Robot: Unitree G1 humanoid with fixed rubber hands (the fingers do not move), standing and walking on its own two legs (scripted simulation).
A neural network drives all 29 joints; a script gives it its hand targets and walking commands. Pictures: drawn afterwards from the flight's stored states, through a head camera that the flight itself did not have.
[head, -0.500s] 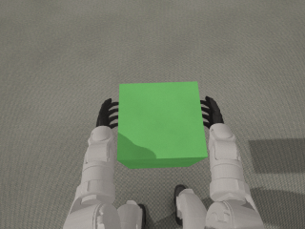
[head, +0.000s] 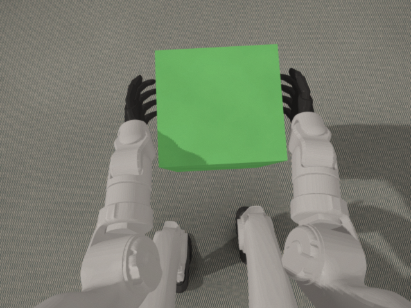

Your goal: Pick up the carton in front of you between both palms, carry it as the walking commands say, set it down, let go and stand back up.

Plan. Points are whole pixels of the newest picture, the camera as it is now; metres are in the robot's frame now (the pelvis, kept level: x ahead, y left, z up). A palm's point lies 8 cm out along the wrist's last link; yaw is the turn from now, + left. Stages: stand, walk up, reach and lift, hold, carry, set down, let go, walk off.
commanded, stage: set down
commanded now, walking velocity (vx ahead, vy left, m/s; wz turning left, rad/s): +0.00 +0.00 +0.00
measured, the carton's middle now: (216, 121) +0.46 -0.05 -0.16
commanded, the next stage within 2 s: none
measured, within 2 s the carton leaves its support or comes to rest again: rests again in 1.34 s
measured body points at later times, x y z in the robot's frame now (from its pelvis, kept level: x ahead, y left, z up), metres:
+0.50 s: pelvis -0.02 -0.01 -0.12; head +0.30 -0.07 +0.18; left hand +0.51 +0.08 -0.24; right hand +0.49 -0.22 -0.25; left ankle +0.04 +0.13 -0.58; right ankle +0.12 -0.13 -0.58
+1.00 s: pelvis -0.03 +0.00 -0.21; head +0.36 -0.04 +0.01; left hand +0.55 +0.07 -0.40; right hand +0.52 -0.24 -0.40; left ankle +0.04 +0.13 -0.58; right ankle +0.12 -0.13 -0.58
